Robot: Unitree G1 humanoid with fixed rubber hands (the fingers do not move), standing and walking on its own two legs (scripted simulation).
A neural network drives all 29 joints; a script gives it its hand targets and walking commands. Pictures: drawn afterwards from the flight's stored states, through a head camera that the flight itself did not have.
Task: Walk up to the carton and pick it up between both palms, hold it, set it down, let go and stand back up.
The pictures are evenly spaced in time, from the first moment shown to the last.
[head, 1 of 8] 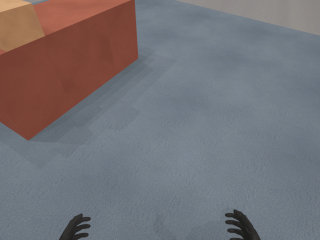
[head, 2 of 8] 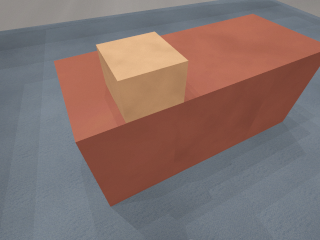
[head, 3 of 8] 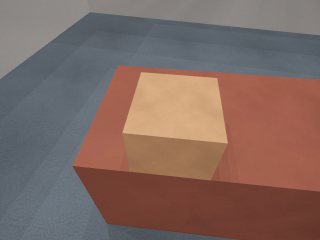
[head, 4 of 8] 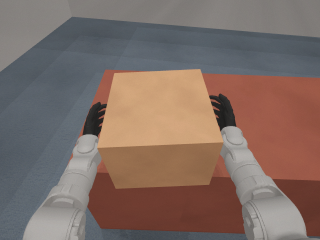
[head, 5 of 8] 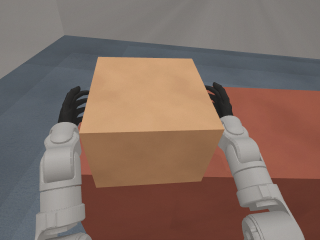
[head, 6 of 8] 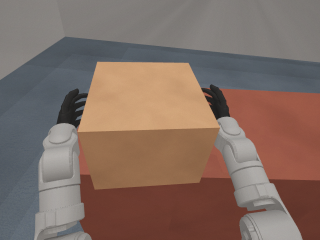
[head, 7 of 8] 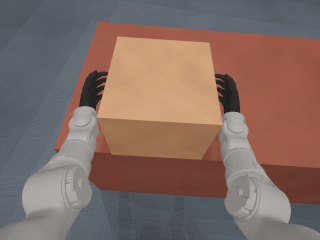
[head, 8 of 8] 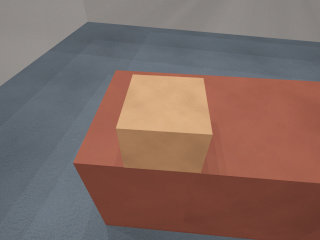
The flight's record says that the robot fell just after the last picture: no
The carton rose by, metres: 0.18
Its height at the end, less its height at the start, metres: +0.00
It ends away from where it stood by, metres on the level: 0.01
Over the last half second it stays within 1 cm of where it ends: yes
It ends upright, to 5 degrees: yes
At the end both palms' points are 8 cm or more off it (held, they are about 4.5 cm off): yes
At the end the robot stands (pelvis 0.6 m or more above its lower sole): yes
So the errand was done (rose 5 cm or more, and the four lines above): yes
